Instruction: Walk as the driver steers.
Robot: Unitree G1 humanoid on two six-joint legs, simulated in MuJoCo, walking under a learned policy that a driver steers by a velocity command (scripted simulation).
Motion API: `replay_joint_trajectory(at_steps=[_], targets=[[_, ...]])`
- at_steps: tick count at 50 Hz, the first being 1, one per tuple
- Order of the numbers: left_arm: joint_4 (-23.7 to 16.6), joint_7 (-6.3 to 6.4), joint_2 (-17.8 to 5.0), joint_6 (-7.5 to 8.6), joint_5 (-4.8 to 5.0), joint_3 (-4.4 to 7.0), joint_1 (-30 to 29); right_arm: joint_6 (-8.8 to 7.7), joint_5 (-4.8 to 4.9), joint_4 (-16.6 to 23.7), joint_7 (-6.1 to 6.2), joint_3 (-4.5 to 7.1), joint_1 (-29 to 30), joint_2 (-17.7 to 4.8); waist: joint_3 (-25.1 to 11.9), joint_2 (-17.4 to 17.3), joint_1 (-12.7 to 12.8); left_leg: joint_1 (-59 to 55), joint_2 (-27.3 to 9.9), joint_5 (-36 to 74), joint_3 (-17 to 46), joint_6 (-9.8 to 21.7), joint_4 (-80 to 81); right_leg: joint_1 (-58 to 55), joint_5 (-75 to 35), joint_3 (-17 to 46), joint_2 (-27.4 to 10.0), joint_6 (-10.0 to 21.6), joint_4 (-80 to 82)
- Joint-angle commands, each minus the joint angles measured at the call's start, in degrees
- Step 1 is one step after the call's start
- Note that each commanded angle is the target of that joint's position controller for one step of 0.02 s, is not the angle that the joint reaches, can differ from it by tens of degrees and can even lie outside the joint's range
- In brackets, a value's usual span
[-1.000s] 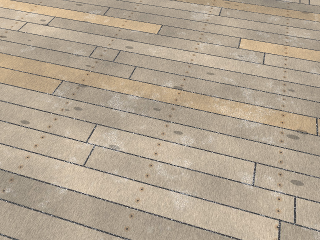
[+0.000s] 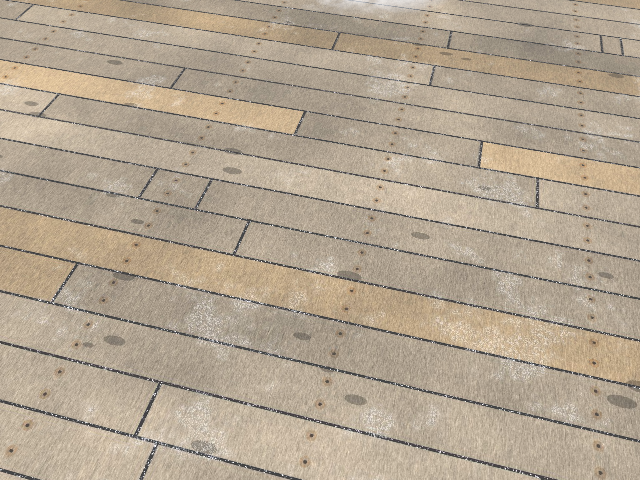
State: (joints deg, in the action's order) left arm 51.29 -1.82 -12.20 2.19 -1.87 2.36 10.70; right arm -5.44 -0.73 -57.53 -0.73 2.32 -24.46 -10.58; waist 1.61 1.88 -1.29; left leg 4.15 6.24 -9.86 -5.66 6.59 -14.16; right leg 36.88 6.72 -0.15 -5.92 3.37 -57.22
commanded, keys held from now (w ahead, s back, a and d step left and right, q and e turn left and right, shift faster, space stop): w+e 0.58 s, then w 0.42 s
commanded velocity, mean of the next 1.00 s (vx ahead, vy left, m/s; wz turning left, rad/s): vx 0.50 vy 0.00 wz -0.36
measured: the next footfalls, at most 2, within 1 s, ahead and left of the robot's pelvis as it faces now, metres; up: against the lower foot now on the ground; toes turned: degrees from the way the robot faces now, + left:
right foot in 0.30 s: +0.32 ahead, -0.11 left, +0.00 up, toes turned -12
left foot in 0.86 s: +0.67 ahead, -0.05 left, +0.00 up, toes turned -21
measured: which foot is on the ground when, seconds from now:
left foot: down 0.00-0.32, up 0.34-0.84, down 0.86-1.00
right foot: up 0.00-0.28, down 0.30-0.86, up 0.88-1.00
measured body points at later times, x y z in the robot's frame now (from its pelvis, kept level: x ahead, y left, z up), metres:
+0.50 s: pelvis +0.28 -0.07 -0.01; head +0.31 -0.08 +0.44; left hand +0.37 +0.19 -0.15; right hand +0.32 -0.34 -0.13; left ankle +0.30 +0.09 -0.66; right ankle +0.28 -0.10 -0.75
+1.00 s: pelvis +0.56 -0.08 -0.01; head +0.59 -0.08 +0.44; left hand +0.68 +0.15 -0.15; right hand +0.55 -0.37 -0.13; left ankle +0.63 -0.04 -0.75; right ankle +0.42 -0.16 -0.66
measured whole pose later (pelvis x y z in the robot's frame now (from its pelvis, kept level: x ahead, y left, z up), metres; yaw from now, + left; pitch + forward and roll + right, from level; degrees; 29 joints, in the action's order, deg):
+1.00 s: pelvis +0.56 -0.08 -0.01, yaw -23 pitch +0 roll +0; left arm 53.2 -0.6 -14.8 3.6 -1.7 2.9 19.6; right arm -4.3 -1.3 -49.1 -0.6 2.5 -12.6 -13.8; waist 2.6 2.0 1.5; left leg 16.1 3.1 -9.8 -3.9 4.3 -25.6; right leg 20.5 18.7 2.8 2.3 4.8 -65.1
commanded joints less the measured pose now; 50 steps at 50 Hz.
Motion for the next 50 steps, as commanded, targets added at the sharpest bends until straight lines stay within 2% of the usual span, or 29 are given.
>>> replay_joint_trajectory(at_steps=[1, 7, 10, 12, 14, 15, 16, 17, 18, 19, 20, 21, 22, 24, 26, 27, 28, 32, 37, 38, 40, 41, 42, 43, 44, 45, 46, 47, 50], targets=[[-2.8, -0.33, -2.0, 0.09, 0.5, 0.25, -3.2, -1.11, 0.06, 1.6, 0.42, 0.72, -2.4, -5.7, 4.4, -3.1, 0.3, 1.0, -16.6, 9.3, 9.1, 3.7, 9.8, 4.7, -6.3, 0.1, 0.0, -0.5, 5.4], [-5.5, -0.74, -0.8, 0.44, 0.56, -0.53, -12.6, -1.29, -0.43, -0.8, 1.81, -0.08, -6.9, -5.0, 6.1, -4.3, -2.1, -6.6, -17.5, 21.3, 1.9, 1.6, 7.8, 3.7, -9.4, -3.6, 3.3, 0.9, 17.9], [-6.4, -0.81, -0.6, 0.71, 0.44, -0.55, -14.0, -0.94, -0.7, -2.0, 2.61, -0.1, -7.8, -5.9, 5.7, -5.1, -1.8, -11.8, -18.7, 35.5, -0.9, 0.9, 2.6, 0.6, -4.0, -6.8, 5.6, 3.0, 22.4], [-5.4, -0.38, -1.6, 0.78, 0.24, 0.03, -10.1, -0.63, -0.61, -2.3, 3.27, 0.19, -6.7, -7.6, 2.6, -7.1, 0.4, -13.6, -19.2, 54.2, -2.8, 0.1, -5.7, -6.3, 1.6, -9.5, 9.2, 5.2, 23.4], [-1.6, 0.08, -4.2, 1.31, 0.05, 1.48, 2.2, 0.2, -0.63, -1.9, 3.4, 0.73, -5.5, -9.7, -4.2, -8.2, 5.6, -11.5, -19.4, 58.8, -4.2, -0.2, -23.4, -20.1, 4.2, -9.7, 12.5, 8.3, 27.0], [0.8, 0.46, -7.2, 1.58, -0.81, 2.86, 11.0, 0.2, -0.23, -0.6, 3.16, 0.84, -3.3, -10.3, -8.5, -7.1, 10.2, -1.2, -18.8, 47.1, -4.9, -1.0, -36.9, -34.0, 4.3, -3.6, 9.0, 11.3, 29.7], [0.1, 1.36, -13.5, 1.09, -0.97, 5.05, 16.2, -0.63, 1.32, 3.4, 2.42, 0.4, -2.7, -7.1, -16.6, 5.6, 10.8, 18.9, -11.2, 14.5, -7.2, -3.9, -61.8, -51.7, 4.3, 22.1, -8.0, 18.3, 31.0], [-0.4, 1.03, -15.3, 0.63, -0.23, 5.04, 14.1, -1.0, 1.08, 6.0, 1.64, 0.31, -2.1, -6.7, -20.1, 6.6, 7.8, 34.0, -2.5, -20.4, 2.9, -5.3, -73.2, -57.9, -3.7, 44.9, -16.4, 25.5, 38.5], [0.7, 1.38, -12.9, 0.33, 0.78, 4.8, 12.2, -1.52, 0.43, 7.3, 1.43, 0.78, 5.7, -8.5, -11.9, -0.4, 8.0, 40.7, -7.1, -13.9, 8.8, -4.7, -71.9, -54.1, -2.6, 34.9, -12.5, 22.6, 39.4], [0.7, 1.6, -10.3, 0.37, 1.23, 4.22, 9.2, -2.22, 0.71, 8.5, 1.09, 0.62, 6.9, -8.5, -6.1, -2.1, 5.8, 39.4, -9.5, -8.9, 8.2, -4.2, -65.7, -46.1, -7.0, 27.7, -10.7, 19.3, 41.0], [0.8, 1.6, -7.7, 0.66, 1.22, 3.45, 7.4, -1.86, 0.0, 8.6, 1.18, 0.89, 8.4, -8.2, -2.0, -5.5, 3.3, 35.9, -11.0, -7.8, 8.3, -4.2, -60.7, -38.9, -14.1, 23.0, -7.2, 16.0, 41.7], [0.4, 1.8, -6.8, 0.75, 1.55, 3.07, 5.4, -0.64, -1.09, 8.5, 1.06, 0.69, 6.5, -7.1, -1.6, -6.0, 0.8, 32.8, -11.5, -7.0, 8.0, -5.0, -57.9, -34.9, -14.8, 19.3, -4.7, 14.5, 42.9], [0.1, 1.79, -6.6, 1.2, 1.65, 2.86, 5.3, 0.58, -1.78, 8.6, 0.82, 0.48, 5.1, -6.2, -2.0, -3.6, -0.2, 29.8, -11.8, -7.6, 8.1, -5.9, -55.6, -31.7, -17.3, 18.6, -4.2, 15.0, 43.6], [0.7, 1.72, -7.6, 2.24, 2.05, 2.85, 7.1, 2.18, -2.29, 9.5, 0.41, 0.5, 6.2, -5.6, -1.7, -2.8, -1.0, 29.4, -11.8, -7.9, 7.1, -7.5, -51.5, -29.3, -21.0, 16.3, -2.3, 14.7, 43.9], [0.7, 1.86, -9.2, 2.39, 1.97, 3.16, 8.8, 2.78, -2.26, 11.5, 0.06, 0.46, 11.1, -6.0, -0.3, -1.5, -0.1, 30.8, -11.9, -3.7, 5.8, -8.7, -46.2, -26.9, -18.6, 15.2, -0.5, 13.4, 45.2], [1.1, 1.81, -8.4, 2.3, 2.14, 2.93, 10.9, 2.99, -2.33, 12.4, -0.02, 0.53, 14.2, -6.4, 0.5, -1.3, 1.0, 32.2, -11.8, -1.0, 5.2, -8.9, -44.4, -27.2, -20.3, 14.7, 0.7, 11.7, 45.1], [0.9, 1.76, -9.5, 2.14, 1.97, 3.11, 11.8, 3.11, -2.04, 13.9, -0.1, 0.35, 16.8, -6.1, 0.4, 0.7, 1.6, 33.2, -11.6, 1.4, 5.2, -9.3, -40.8, -27.5, -18.6, 15.7, 0.3, 11.6, 45.4], [1.4, 1.83, -8.7, 2.0, 1.92, 2.82, 16.5, 3.16, -1.48, 16.1, -0.46, 0.01, 24.5, -6.6, 0.2, 1.3, 5.4, 35.4, -10.5, 9.8, 5.0, -8.6, -31.3, -33.7, -17.8, 15.9, 0.6, 8.1, 45.2], [2.4, 2.68, -8.8, 2.25, 0.91, 2.26, 19.4, 2.19, -0.92, 19.1, -1.02, -0.65, 31.4, -6.8, 2.4, 2.5, 7.2, 33.0, -8.9, 9.9, 4.3, -6.1, -21.3, -39.4, -21.9, 16.3, -1.9, 8.6, 43.5], [2.5, 2.89, -9.2, 2.32, 0.78, 2.26, 19.3, 1.99, -0.82, 19.2, -1.06, -0.51, 31.2, -7.4, 2.4, 2.3, 6.9, 31.6, -8.3, 8.6, 4.0, -5.3, -20.2, -40.6, -24.2, 16.5, -2.7, 8.3, 43.0], [2.0, 3.11, -10.6, 2.59, 0.67, 2.46, 16.3, 1.45, -0.7, 17.9, -0.67, 0.06, 25.0, -8.7, 1.5, 3.2, 3.1, 22.4, -6.7, 4.4, 4.3, -3.1, -16.2, -39.7, -32.9, 15.5, -3.3, 6.6, 38.8], [2.1, 2.95, -11.1, 2.75, 0.58, 2.54, 15.7, 1.1, -0.61, 15.9, -0.17, 0.73, 19.2, -9.9, -1.4, 2.7, 0.7, 14.9, -4.7, 2.5, 3.4, -2.0, -14.6, -39.6, -39.7, 14.5, -2.2, 5.7, 32.7], [2.1, 2.57, -11.1, 2.86, 0.6, 2.45, 15.1, 0.57, -0.72, 13.2, 0.51, 1.42, 10.7, -11.1, -5.8, 0.5, -3.1, 4.1, -4.9, 3.7, 3.5, -0.6, -11.9, -36.8, -38.9, 12.0, 0.6, 4.8, 22.6], [0.6, 2.25, -8.5, 3.13, 0.96, 1.7, 15.7, 0.1, -2.04, 12.0, 1.4, 2.35, 1.4, -14.7, -13.1, -4.5, -6.0, -10.0, -16.1, -3.0, 15.7, 2.3, -11.9, -27.2, -22.7, 10.2, 3.4, 3.9, 7.3], [1.2, 2.09, -3.4, 2.83, 3.29, 0.86, 24.9, 0.58, -2.82, 11.2, 1.13, 3.76, -1.3, -19.8, -19.5, -18.2, -2.6, -23.0, -30.8, -7.1, 42.8, 11.0, -6.4, -9.2, 18.8, 4.4, 14.0, 1.3, -12.4], [2.0, 2.44, -8.9, 2.57, 1.17, 1.71, 22.6, 1.39, -0.81, 11.0, 0.43, 3.18, 1.9, -15.1, -14.5, -10.9, -1.7, -17.0, -29.5, -14.6, 48.9, 10.7, -1.3, -2.9, 21.2, 6.9, 11.2, 2.2, -17.2], [0.7, 2.08, -9.1, 2.51, 0.66, 1.89, 16.1, 1.39, -0.25, 12.1, 0.2, 2.21, 7.8, -11.1, -5.4, -5.5, -0.4, -8.1, -27.1, -14.8, 38.9, 9.2, -0.2, -1.7, 15.3, 6.9, 8.3, 2.2, -16.6], [-0.3, 1.65, -7.9, 2.63, 0.5, 1.49, 12.2, 1.03, -0.5, 12.0, -0.06, 1.6, 10.2, -8.7, -2.0, -2.5, 0.1, -2.2, -24.1, -8.2, 31.8, 7.7, 1.3, -2.9, 11.9, 6.5, 6.4, 2.0, -13.6], [-0.4, 0.63, -5.6, 1.19, -0.56, 1.07, 12.2, -0.13, -0.29, 9.1, 0.08, 0.87, 7.9, -7.3, -1.0, -6.1, 2.6, 3.8, -19.2, 7.4, 20.8, 5.3, 3.2, -7.6, 10.0, 4.4, 3.9, 0.7, -8.1]])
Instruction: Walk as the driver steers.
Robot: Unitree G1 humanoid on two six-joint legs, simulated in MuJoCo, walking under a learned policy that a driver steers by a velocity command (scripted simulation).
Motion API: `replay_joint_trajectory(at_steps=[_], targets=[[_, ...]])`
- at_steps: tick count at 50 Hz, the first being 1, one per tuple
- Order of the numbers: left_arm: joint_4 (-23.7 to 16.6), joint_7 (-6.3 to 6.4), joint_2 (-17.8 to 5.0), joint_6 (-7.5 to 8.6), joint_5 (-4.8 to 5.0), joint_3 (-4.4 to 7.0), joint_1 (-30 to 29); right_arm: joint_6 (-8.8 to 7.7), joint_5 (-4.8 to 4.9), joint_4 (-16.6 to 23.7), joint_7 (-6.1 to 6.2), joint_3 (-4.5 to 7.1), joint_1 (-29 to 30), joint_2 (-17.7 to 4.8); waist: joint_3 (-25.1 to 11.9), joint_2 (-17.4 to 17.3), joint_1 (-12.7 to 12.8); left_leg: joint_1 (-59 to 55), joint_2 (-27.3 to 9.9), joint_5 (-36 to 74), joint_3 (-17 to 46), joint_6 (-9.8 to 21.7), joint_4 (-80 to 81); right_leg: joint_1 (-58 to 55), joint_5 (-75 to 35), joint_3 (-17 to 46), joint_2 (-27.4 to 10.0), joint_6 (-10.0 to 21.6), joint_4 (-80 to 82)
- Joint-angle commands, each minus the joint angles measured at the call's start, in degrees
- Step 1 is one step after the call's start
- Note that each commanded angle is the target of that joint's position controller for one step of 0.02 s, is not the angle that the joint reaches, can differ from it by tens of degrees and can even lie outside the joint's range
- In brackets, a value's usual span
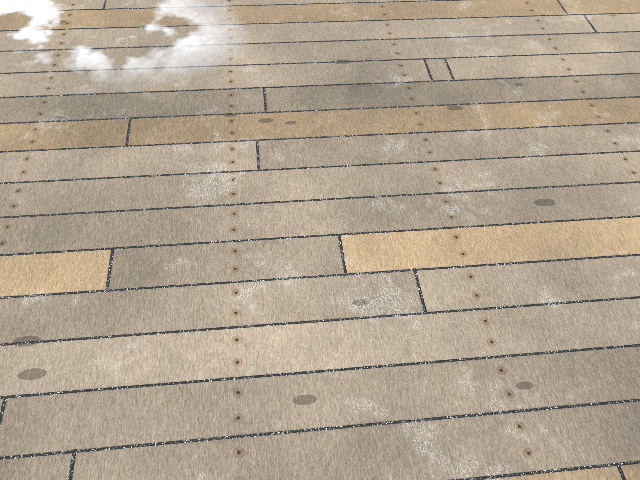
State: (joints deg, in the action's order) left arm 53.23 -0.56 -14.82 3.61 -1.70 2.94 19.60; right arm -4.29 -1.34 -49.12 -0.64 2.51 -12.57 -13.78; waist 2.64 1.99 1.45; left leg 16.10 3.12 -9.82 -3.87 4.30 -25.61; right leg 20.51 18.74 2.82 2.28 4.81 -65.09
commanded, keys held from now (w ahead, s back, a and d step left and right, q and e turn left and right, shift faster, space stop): w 1.00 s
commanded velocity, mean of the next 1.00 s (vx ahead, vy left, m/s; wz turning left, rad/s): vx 0.50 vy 0.00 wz -0.02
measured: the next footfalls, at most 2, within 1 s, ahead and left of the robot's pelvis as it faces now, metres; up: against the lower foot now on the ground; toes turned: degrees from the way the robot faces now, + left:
right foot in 0.42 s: +0.37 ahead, -0.11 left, +0.00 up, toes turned -3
left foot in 0.98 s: +0.66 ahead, +0.08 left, +0.00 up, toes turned +5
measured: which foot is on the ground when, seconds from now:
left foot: down 0.00-0.42, up 0.44-0.96, down 0.98-1.00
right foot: up 0.00-0.40, down 0.42-1.00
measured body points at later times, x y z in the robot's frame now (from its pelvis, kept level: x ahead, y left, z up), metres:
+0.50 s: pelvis +0.26 -0.04 -0.01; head +0.28 -0.05 +0.44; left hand +0.42 +0.20 -0.12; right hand +0.21 -0.28 -0.16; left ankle +0.10 +0.07 -0.66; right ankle +0.33 -0.11 -0.74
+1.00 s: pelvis +0.51 -0.01 -0.02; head +0.55 +0.01 +0.43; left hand +0.42 +0.23 -0.16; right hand +0.71 -0.23 -0.12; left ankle +0.62 +0.07 -0.74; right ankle +0.33 -0.11 -0.72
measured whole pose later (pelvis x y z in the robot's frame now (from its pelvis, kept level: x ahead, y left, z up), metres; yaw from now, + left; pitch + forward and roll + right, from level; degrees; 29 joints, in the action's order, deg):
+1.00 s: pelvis +0.51 -0.01 -0.02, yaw +0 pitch +1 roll -1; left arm 61.5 0.6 -11.3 4.5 -0.6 1.8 26.6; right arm -4.2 -2.4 -48.2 -0.8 1.9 -1.0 -11.4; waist 3.3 0.3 3.1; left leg 25.4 0.0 -6.6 -5.6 6.0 -31.0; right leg -2.2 24.9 -3.7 1.6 2.3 -29.6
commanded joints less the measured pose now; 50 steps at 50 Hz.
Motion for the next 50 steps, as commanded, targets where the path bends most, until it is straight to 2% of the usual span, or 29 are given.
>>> replay_joint_trajectory(at_steps=[1, 4, 5, 8, 10, 15, 18, 19, 20, 21, 22, 23, 24, 25, 26, 27, 28, 30, 31, 32, 33, 38, 39, 44, 46, 47, 48, 49, 50], targets=[[-2.4, -0.85, -2.5, -0.57, -0.8, 0.33, 3.1, -1.67, 0.6, -0.2, -0.08, 0.76, -5.4, -4.3, -2.4, -6.6, 0.1, -8.1, -15.7, 9.7, 17.7, 7.9, 15.2, 9.2, -2.2, 0.6, -4.6, -1.2, 0.6], [-4.0, -1.35, -1.9, -1.08, -0.91, -0.03, -2.6, -2.09, 0.98, -2.2, -0.17, 0.78, -9.1, -4.7, 0.3, -6.0, -0.5, -8.1, -14.5, 13.3, 13.5, 7.8, 17.7, 14.3, -7.0, -1.5, -6.6, -2.2, 4.8], [-5.1, -1.44, -1.5, -1.14, -0.77, -0.27, -5.3, -1.96, 0.99, -2.7, -0.13, 0.91, -9.8, -5.4, 0.5, -7.0, -0.7, -8.9, -14.6, 12.4, 13.0, 8.0, 18.5, 16.0, -9.0, -2.2, -7.2, -2.7, 7.6], [-6.8, -1.6, -1.1, -1.12, -0.27, -0.77, -11.7, -1.66, 1.11, -3.9, -0.08, 0.65, -12.4, -4.9, 0.8, -5.2, -2.1, -10.9, -12.5, 14.4, 9.6, 6.6, 19.0, 17.4, -15.1, -4.1, -7.2, -3.7, 15.9], [-8.3, -1.63, 0.0, -0.87, -0.07, -1.48, -16.7, -1.75, 1.06, -4.9, 0.0, 0.68, -14.6, -5.3, 2.2, -6.2, -3.4, -11.0, -13.0, 18.2, 8.6, 6.5, 18.5, 15.8, -17.4, -5.2, -7.1, -3.8, 22.3], [-10.4, -1.42, -0.8, -0.48, 0.29, -1.57, -23.4, -1.27, 0.36, -7.0, 0.73, 0.59, -18.4, -5.7, 2.7, -6.4, -5.1, -18.3, -15.1, 22.9, 8.5, 6.5, 15.6, 14.2, -16.1, -6.3, -5.0, -2.2, 30.5], [-9.8, -0.91, -1.9, 0.1, 0.15, -0.99, -20.6, -0.89, 0.13, -7.6, 1.23, 0.79, -16.8, -6.5, 1.6, -6.6, -2.6, -20.7, -16.2, 34.5, 7.7, 5.5, 9.7, 7.3, -10.1, -7.0, -2.7, 0.3, 34.4], [-8.0, -0.51, -2.6, 0.45, 0.01, -0.46, -15.3, -0.71, 0.24, -7.7, 1.27, 0.86, -16.1, -6.9, -1.0, -6.4, -0.3, -20.5, -15.4, 41.2, 6.8, 4.7, 3.6, 0.3, -9.3, -7.7, -0.9, 1.4, 36.6], [-4.8, 0.06, -3.9, 1.03, -0.48, 0.34, -6.3, -0.52, 0.5, -7.7, 1.2, 0.67, -15.4, -6.5, -6.0, -4.6, 3.5, -17.0, -13.1, 41.3, 4.5, 3.5, -6.6, -11.5, -11.2, -7.8, -0.2, 3.1, 39.6], [-2.7, 0.82, -8.0, 1.55, -1.86, 1.58, 4.2, -0.66, 1.01, -5.8, 1.11, 0.08, -14.4, -5.1, -12.9, -0.5, 7.3, -5.7, -10.7, 25.5, 2.6, 2.3, -22.0, -26.7, -6.9, 3.6, -10.8, 6.3, 40.1], [-2.1, 0.92, -13.4, 1.13, -2.23, 3.03, 7.6, -0.59, 2.96, -4.6, 0.66, -1.22, -21.3, 1.3, -19.9, 12.6, 4.6, 15.5, -0.4, -15.5, -1.3, -0.4, -43.6, -42.2, -3.7, 30.6, -27.5, 14.7, 45.0], [-2.3, 0.49, -10.0, 0.25, 0.39, 2.69, 4.9, -0.26, 1.01, -5.6, 1.08, 0.66, -17.5, -5.9, -16.7, 3.6, 4.8, 20.8, -1.6, -18.9, 5.6, 0.5, -48.5, -36.9, -0.2, 34.0, -25.6, 14.1, 48.8], [-2.9, 0.27, -7.3, 0.25, 0.94, 1.83, -1.3, -0.5, 0.76, -3.8, 0.78, 0.97, -12.5, -5.7, -8.0, 2.3, 2.2, 22.4, -4.5, -13.5, 6.5, 1.0, -47.5, -28.8, -1.5, 24.5, -22.9, 12.2, 50.2], [-3.1, -0.03, -4.4, 0.7, 0.8, 1.14, -4.3, -0.74, 0.77, -3.4, 0.48, 0.76, -10.1, -4.6, -4.3, 0.4, 0.8, 20.3, -6.3, -9.7, 6.6, 0.9, -44.2, -21.8, -6.9, 18.8, -20.2, 10.6, 52.5], [-2.6, -0.14, -2.6, 1.33, 0.72, 0.56, -4.7, -0.27, 0.03, -3.6, 0.37, 1.04, -8.9, -4.3, -1.0, 0.0, -0.6, 17.4, -7.6, -8.2, 6.6, 0.7, -41.2, -16.4, -15.6, 13.3, -16.9, 7.7, 53.1], [-1.8, 0.21, -2.2, 1.47, 1.1, 0.4, -5.0, 0.59, -0.47, -4.0, -0.11, 0.61, -11.4, -2.4, -2.2, 1.9, -2.7, 14.4, -8.1, -7.3, 6.0, -0.1, -39.2, -14.0, -14.0, 10.6, -15.6, 7.0, 54.8], [-1.3, 0.29, -2.4, 1.89, 1.02, 0.45, -4.2, 1.25, -0.82, -4.4, -0.48, 0.5, -11.9, -1.8, -2.2, 2.4, -3.1, 12.8, -8.2, -7.1, 5.6, -0.8, -38.5, -12.1, -15.4, 9.9, -15.4, 7.7, 55.9], [0.4, 0.21, -1.9, 2.68, 1.29, 0.28, -1.4, 1.95, -0.99, -3.9, -0.94, 0.76, -9.2, -1.8, -0.4, 0.6, -3.4, 14.9, -8.6, -5.1, 4.7, -1.5, -37.0, -11.9, -21.1, 6.6, -13.8, 7.4, 56.9], [0.8, 0.31, -3.7, 2.78, 1.37, 0.7, -0.7, 2.2, -0.91, -3.1, -1.14, 0.71, -7.5, -1.5, -0.5, 1.6, -3.6, 16.7, -9.0, -3.1, 4.2, -2.0, -34.9, -12.5, -18.8, 6.1, -14.1, 7.9, 58.0], [1.1, 0.39, -3.2, 2.68, 1.38, 0.6, 0.0, 2.47, -0.85, -2.7, -1.26, 0.86, -5.1, -2.1, 0.2, 0.1, -3.2, 18.9, -9.4, -0.3, 3.8, -2.4, -34.0, -12.9, -17.2, 4.8, -12.8, 7.2, 59.1], [1.6, 0.33, -4.2, 2.71, 1.33, 0.71, 1.4, 2.52, -0.83, -1.4, -1.31, 0.66, -2.5, -1.7, 1.1, 1.8, -2.7, 20.1, -10.2, 1.3, 3.7, -2.8, -30.9, -12.4, -17.8, 5.1, -13.9, 8.0, 59.7], [4.1, 0.48, -2.3, 2.46, 1.41, -0.04, 7.5, 2.21, -0.29, 1.4, -1.32, 0.23, 8.8, -1.8, 2.9, -0.4, 0.4, 22.4, -8.3, 8.7, 0.7, -3.4, -18.8, -18.0, -27.0, 0.6, -11.0, 5.8, 59.1], [4.3, 0.54, -4.0, 2.48, 1.1, 0.21, 8.2, 2.13, -0.09, 2.4, -1.29, -0.28, 10.1, -0.6, 2.5, 2.3, 0.6, 21.3, -8.5, 9.2, 0.8, -3.2, -15.8, -18.5, -26.9, 1.1, -12.6, 6.4, 58.6], [6.3, 1.37, -4.4, 2.0, 0.33, 0.3, 10.5, 1.58, -0.03, 4.6, -1.04, -0.11, 15.7, -2.2, 4.0, 1.5, 1.4, 20.8, -6.8, 5.5, 0.3, -0.9, -9.2, -26.3, -32.3, 0.8, -15.3, 6.7, 55.5], [6.5, 1.66, -5.0, 1.86, 0.17, 0.49, 9.1, 1.07, -0.02, 4.2, -0.74, 0.22, 13.2, -2.7, 2.9, 2.0, -0.4, 15.1, -5.0, 1.4, -0.6, 0.9, -6.4, -27.2, -41.9, -0.4, -15.7, 5.6, 51.0], [6.6, 1.7, -5.4, 1.79, 0.15, 0.6, 8.2, 0.77, -0.07, 2.9, -0.36, 0.69, 9.0, -3.4, 0.7, 2.2, -2.3, 8.8, -3.0, -0.3, -1.6, 2.0, -5.1, -26.9, -49.9, -1.3, -15.1, 4.8, 45.8], [6.6, 1.58, -5.5, 1.56, 0.41, 0.6, 7.2, 0.27, -0.34, 0.0, 0.11, 1.35, 0.5, -4.1, -3.6, 0.7, -6.1, -1.5, -1.1, 1.5, -2.7, 3.3, -1.3, -25.0, -53.3, -3.2, -13.1, 3.8, 36.0], [5.7, 1.45, -4.5, 1.61, 0.76, 0.17, 6.7, -0.34, -1.4, -3.2, 0.75, 2.49, -10.1, -7.1, -9.9, -1.5, -9.7, -16.9, -6.1, 0.9, 2.9, 5.6, -1.1, -15.6, -43.0, -4.9, -10.6, 2.5, 22.7], [3.9, 0.8, 1.5, 1.66, 3.1, -1.2, 12.2, -0.49, -2.72, -3.9, 1.1, 4.2, -17.2, -13.9, -18.9, -13.5, -8.8, -35.8, -24.4, -5.4, 29.3, 12.8, 2.0, 5.1, -12.6, -8.7, -2.1, -0.5, -0.3]])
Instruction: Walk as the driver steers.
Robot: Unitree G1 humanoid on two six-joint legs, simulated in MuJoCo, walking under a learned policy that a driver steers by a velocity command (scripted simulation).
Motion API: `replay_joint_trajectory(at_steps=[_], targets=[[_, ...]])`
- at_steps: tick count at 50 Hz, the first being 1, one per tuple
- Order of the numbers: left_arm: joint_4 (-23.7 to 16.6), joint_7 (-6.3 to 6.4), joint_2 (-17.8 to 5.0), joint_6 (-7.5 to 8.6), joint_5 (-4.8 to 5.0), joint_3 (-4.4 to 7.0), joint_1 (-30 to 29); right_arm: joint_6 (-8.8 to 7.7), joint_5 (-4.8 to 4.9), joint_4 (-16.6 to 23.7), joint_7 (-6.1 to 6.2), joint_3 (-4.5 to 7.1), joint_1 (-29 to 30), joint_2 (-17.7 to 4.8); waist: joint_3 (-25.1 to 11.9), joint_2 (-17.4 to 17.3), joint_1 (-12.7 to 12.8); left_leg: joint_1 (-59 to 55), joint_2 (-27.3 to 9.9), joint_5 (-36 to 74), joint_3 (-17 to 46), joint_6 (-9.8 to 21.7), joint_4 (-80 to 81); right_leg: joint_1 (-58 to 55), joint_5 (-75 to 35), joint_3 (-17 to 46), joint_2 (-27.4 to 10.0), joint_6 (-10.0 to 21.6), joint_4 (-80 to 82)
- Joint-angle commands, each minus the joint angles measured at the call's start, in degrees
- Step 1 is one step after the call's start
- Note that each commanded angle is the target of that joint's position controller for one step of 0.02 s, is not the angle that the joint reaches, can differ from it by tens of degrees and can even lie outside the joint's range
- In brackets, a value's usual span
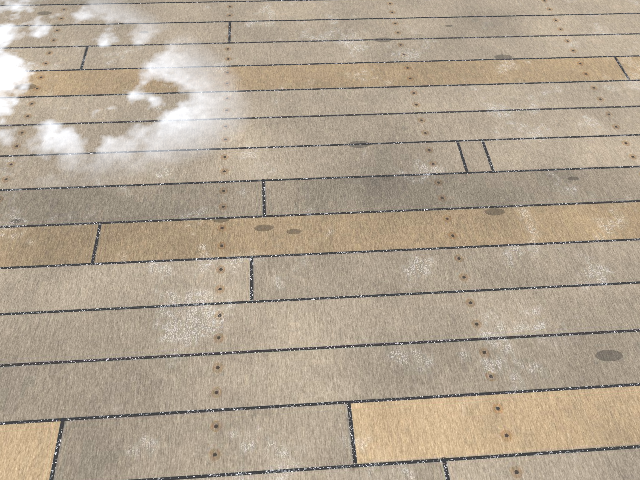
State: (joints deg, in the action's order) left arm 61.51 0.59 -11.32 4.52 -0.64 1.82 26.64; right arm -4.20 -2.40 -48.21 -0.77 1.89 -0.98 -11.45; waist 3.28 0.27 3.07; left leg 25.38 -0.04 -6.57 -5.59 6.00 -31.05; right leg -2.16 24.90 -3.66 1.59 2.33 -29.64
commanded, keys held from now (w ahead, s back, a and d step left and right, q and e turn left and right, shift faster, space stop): w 0.18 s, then no key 0.82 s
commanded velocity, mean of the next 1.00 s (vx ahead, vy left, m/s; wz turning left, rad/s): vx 0.21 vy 0.00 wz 0.00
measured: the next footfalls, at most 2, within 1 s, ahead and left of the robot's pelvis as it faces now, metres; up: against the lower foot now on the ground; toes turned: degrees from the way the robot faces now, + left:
right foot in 0.48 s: +0.37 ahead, -0.08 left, +0.00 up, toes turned -2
left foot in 0.80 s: +0.29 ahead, +0.13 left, +0.00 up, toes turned +1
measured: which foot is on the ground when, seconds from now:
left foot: down 0.00-0.50, up 0.52-0.78, down 0.80-1.00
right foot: down 0.00-0.00, up 0.02-0.46, down 0.48-1.00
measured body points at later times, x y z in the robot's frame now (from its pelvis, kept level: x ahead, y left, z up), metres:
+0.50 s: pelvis +0.22 +0.00 +0.01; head +0.25 -0.01 +0.45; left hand +0.35 +0.22 -0.13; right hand +0.17 -0.22 -0.15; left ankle +0.11 +0.08 -0.72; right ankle +0.33 -0.07 -0.72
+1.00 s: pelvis +0.26 +0.01 +0.02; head +0.26 +0.01 +0.47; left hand +0.27 +0.24 -0.14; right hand +0.24 -0.21 -0.14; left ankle +0.25 +0.12 -0.72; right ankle +0.33 -0.07 -0.72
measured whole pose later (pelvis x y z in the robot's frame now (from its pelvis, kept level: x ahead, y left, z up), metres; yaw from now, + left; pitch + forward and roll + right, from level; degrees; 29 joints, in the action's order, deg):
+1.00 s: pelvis +0.26 +0.01 +0.02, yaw +1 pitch -1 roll +0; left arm 62.9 1.3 -9.4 0.2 -0.5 0.8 15.4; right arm -0.6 -0.6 -64.7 2.3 -0.3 -19.4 -7.6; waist 0.3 0.8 0.9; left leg 8.4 0.5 -13.6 -0.9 0.4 -23.4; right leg 14.3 5.8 -3.9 1.2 3.2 -21.5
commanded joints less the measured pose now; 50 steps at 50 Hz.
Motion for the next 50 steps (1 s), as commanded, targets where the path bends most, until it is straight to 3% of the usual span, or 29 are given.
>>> replay_joint_trajectory(at_steps=[1, 2, 4, 6, 9, 10, 11, 12, 15, 19, 22, 23, 24, 25, 26, 27, 28, 29, 30, 31, 32, 36, 39, 40, 41, 42, 43, 46, 50], targets=[[-3.5, -0.36, -5.8, 0.7, 0.74, 1.16, 4.8, 0.33, 0.6, -4.9, 0.63, 4.77, -26.3, -15.1, -20.4, -10.3, -9.7, -43.1, -24.4, -10.1, 45.1, 13.3, 15.6, 35.5, 4.9, 4.7, 2.5, 2.6, -44.5], [-5.0, -0.38, -7.4, 0.46, -0.04, 1.86, -0.9, 0.58, 1.67, -4.1, 0.48, 3.98, -19.2, -12.3, -10.0, -5.5, -6.7, -34.3, -21.7, -13.9, 35.4, 11.2, 16.2, 39.1, 0.0, 6.7, -1.8, 3.3, -46.0], [-5.8, -0.8, -5.7, 0.52, -0.61, 1.86, -5.9, -0.36, 1.5, -3.9, -0.06, 2.08, -14.2, -5.8, -0.8, -1.6, -4.0, -20.0, -15.6, -1.3, 22.5, 6.1, 19.4, 35.1, -7.4, 6.8, -5.7, 3.5, -39.0], [-5.0, -1.57, -3.1, -1.14, -1.63, 1.34, -2.8, -0.88, 1.85, -5.1, 0.38, 1.65, -14.0, -4.8, -1.8, -5.1, -1.2, -15.0, -13.2, -0.8, 17.4, 5.2, 22.2, 30.1, -9.3, 5.5, -6.7, 2.1, -35.5], [-6.3, -2.07, -3.2, -2.13, -1.5, 1.55, -7.1, -1.83, 1.87, -7.0, 0.48, 1.88, -18.1, -6.2, -0.3, -2.9, -0.9, -15.7, -11.9, 4.3, 13.7, 6.0, 24.0, 33.8, -13.0, 4.1, -7.5, 0.6, -32.3], [-6.7, -2.08, -3.5, -2.42, -1.42, 1.64, -9.0, -1.82, 1.91, -7.4, 0.63, 1.7, -18.9, -6.0, 0.7, -1.9, -1.1, -16.1, -10.9, 8.8, 11.9, 5.4, 24.2, 35.7, -15.1, 3.4, -7.5, 0.1, -30.9], [-7.5, -1.95, -2.9, -2.45, -1.47, 1.41, -10.6, -1.91, 1.86, -7.9, 0.65, 1.65, -20.2, -6.8, 1.5, -3.4, -1.2, -15.7, -11.8, 17.6, 10.9, 5.9, 23.4, 36.1, -16.1, 2.9, -7.8, -0.6, -27.7], [-8.1, -1.74, -3.1, -2.39, -1.33, 1.3, -12.8, -1.89, 1.82, -8.6, 0.66, 1.29, -21.4, -5.8, 2.2, -2.9, -1.6, -16.6, -11.0, 27.8, 8.7, 5.4, 21.9, 36.5, -17.2, 2.1, -7.5, -1.1, -25.1], [-9.0, -1.36, -1.5, -2.06, -0.52, 0.39, -17.1, -1.6, 1.76, -9.5, 0.93, 0.56, -23.1, -5.1, 0.5, -4.4, -2.8, -17.6, -8.2, 39.4, 3.7, 3.0, 18.5, 31.7, -21.8, -0.7, -4.8, -1.1, -14.3], [-8.8, -0.41, -2.0, -1.84, -0.31, -0.04, -19.1, -0.74, 1.39, -11.3, 1.71, 0.1, -25.3, -5.0, -1.3, -6.3, -4.2, -23.2, -9.3, 41.4, 4.2, 2.9, 14.4, 27.8, -23.0, -1.0, -2.4, 0.2, -7.2], [-6.6, 0.49, -3.6, -0.95, -0.64, 0.53, -14.2, -0.2, 1.29, -11.8, 2.41, 0.11, -23.8, -5.1, -1.9, -5.9, -2.1, -25.8, -10.7, 42.3, 6.5, 2.6, 7.2, 21.9, -19.5, 0.1, -0.9, 2.4, -0.3], [-4.9, 0.78, -3.9, -0.15, -0.89, 0.76, -9.8, -0.06, 1.73, -12.0, 2.5, 0.17, -22.9, -5.3, -3.0, -3.6, 0.3, -25.4, -9.2, 39.0, 5.9, 1.2, 1.2, 16.1, -26.4, 0.5, -1.0, 3.1, 7.0], [-3.5, 1.07, -7.1, 0.8, -1.47, 1.45, -5.0, -0.31, 2.11, -11.5, 2.58, -0.01, -24.4, -4.8, -7.5, 0.3, 0.8, -20.5, -6.8, 27.0, 4.8, -0.8, -6.1, 5.7, -49.5, 5.6, -7.4, 4.2, 5.8], [-3.1, 1.11, -9.7, 0.66, -1.73, 1.93, -1.5, 0.1, 3.96, -12.1, 2.68, -1.14, -32.7, -0.1, -16.1, 8.6, -1.7, -11.1, -1.2, -6.1, 2.5, -2.7, -19.7, -7.9, -75.7, 17.9, -21.6, 13.0, 1.0], [-3.3, 0.68, -6.7, -0.21, 0.36, 1.21, -2.5, 1.55, 4.13, -13.8, 2.85, -0.44, -32.9, -1.7, -20.0, 9.4, -0.4, -8.6, 3.3, -30.6, 4.5, -3.4, -26.9, -5.8, -75.2, 24.5, -25.6, 19.0, 3.7], [-4.2, 0.49, -5.6, -0.67, 0.97, 0.72, -6.6, 2.55, 2.26, -13.3, 2.82, 0.24, -28.9, -3.4, -14.1, 5.6, -1.7, -6.8, 1.6, -32.1, 7.3, -3.6, -29.3, 1.2, -62.5, 21.7, -23.4, 18.2, 7.1], [-4.7, 0.75, -4.4, -1.13, 0.63, 0.26, -10.5, 3.01, 0.84, -12.7, 2.54, 0.32, -24.9, -2.6, -8.5, 4.0, -2.5, -5.6, 0.9, -29.5, 7.8, -3.9, -28.9, 7.4, -50.7, 19.7, -20.9, 16.1, 10.5], [-5.0, 1.26, -3.3, -1.52, 0.17, -0.27, -12.9, 3.56, 0.53, -12.6, 2.32, 0.24, -23.0, -1.6, -4.8, 3.2, -3.8, -6.8, -0.5, -25.9, 8.2, -4.4, -25.6, 13.2, -43.2, 16.6, -18.4, 13.6, 13.4], [-5.1, 1.68, -2.5, -1.9, 0.08, -0.66, -14.8, 4.26, 0.46, -12.6, 2.19, 0.08, -22.7, -0.8, -3.1, 3.1, -5.6, -10.2, -1.3, -22.9, 8.0, -4.9, -21.4, 18.7, -35.1, 13.4, -15.6, 10.9, 16.0], [-4.8, 1.8, -3.4, -2.02, -0.47, -0.52, -15.4, 4.8, 0.47, -13.7, 2.29, -0.39, -25.0, 0.8, -3.0, 6.1, -6.3, -12.3, -0.8, -22.3, 6.7, -5.4, -18.2, 20.1, -34.6, 12.1, -14.7, 10.7, 15.7], [-4.4, 1.71, -3.2, -1.97, -0.68, -0.58, -14.6, 5.19, 0.66, -14.4, 2.61, -0.55, -25.4, 0.8, -3.8, 5.5, -6.0, -13.0, -0.5, -21.7, 6.1, -5.7, -15.1, 19.4, -33.5, 11.5, -13.9, 10.2, 15.6], [-3.2, 1.37, -4.9, -2.28, -0.17, -0.28, -13.3, 6.03, 1.5, -15.3, 3.21, -0.69, -23.1, 0.2, -5.6, 4.8, -5.1, -16.1, -0.5, -14.5, 4.9, -5.7, -5.8, 19.4, -16.0, 11.8, -12.7, 8.1, 17.2], [-2.7, 1.26, -4.9, -3.76, 0.59, 0.02, -13.8, 5.86, 0.75, -15.7, 3.01, -1.08, -22.5, 0.0, -1.4, 3.5, -5.4, -20.6, -1.4, -7.2, 5.3, -4.5, 4.7, 26.0, 4.6, 12.5, -11.0, 3.6, 19.6], [-2.4, 1.2, -4.6, -4.14, 0.63, 0.13, -13.0, 5.47, 0.37, -15.3, 3.04, -1.18, -22.3, -0.8, 0.5, 2.5, -4.9, -19.8, -3.6, -8.3, 8.0, -4.0, 8.6, 26.8, 6.4, 12.5, -10.1, 1.7, 19.4], [-2.3, 1.11, -3.9, -4.61, 1.0, 0.29, -11.5, 5.09, 0.85, -15.2, 3.03, -1.08, -21.0, -2.1, 3.4, -1.1, -3.0, -13.1, -4.5, -13.6, 10.3, -3.4, 10.4, 24.6, 3.3, 10.4, -7.5, 0.5, 19.2], [-1.9, 1.01, -3.3, -4.75, 0.82, 0.14, -11.4, 4.51, 1.34, -15.4, 2.93, -1.33, -20.4, -1.2, 3.9, -4.3, -2.9, -7.8, -5.2, -15.7, 11.6, -3.5, 13.2, 18.3, -3.6, 8.6, -6.3, 0.3, 15.8], [-1.4, 0.91, -2.7, -4.75, 0.57, 0.08, -10.3, 3.93, 1.61, -15.4, 2.96, -1.63, -19.9, -0.4, 2.6, -4.9, -1.9, -5.5, -5.6, -17.0, 12.2, -3.8, 15.3, 14.3, -7.4, 8.2, -6.1, 0.5, 13.6], [0.1, 0.68, -2.3, -4.27, -0.01, -0.18, -8.4, 3.06, 1.86, -15.0, 3.27, -1.5, -18.7, -1.2, 1.1, -3.5, -1.1, -5.7, -5.8, -15.1, 12.4, -3.8, 16.7, 10.7, -12.2, 7.8, -6.1, 0.7, 11.8], [1.1, 0.86, -1.6, -3.91, 0.19, -0.64, -8.3, 3.04, 1.78, -15.5, 3.23, -1.6, -21.1, -0.5, 1.4, -1.3, -2.0, -8.5, -5.4, -11.9, 11.5, -3.3, 15.7, 12.5, -12.7, 8.0, -6.4, 0.4, 12.3]])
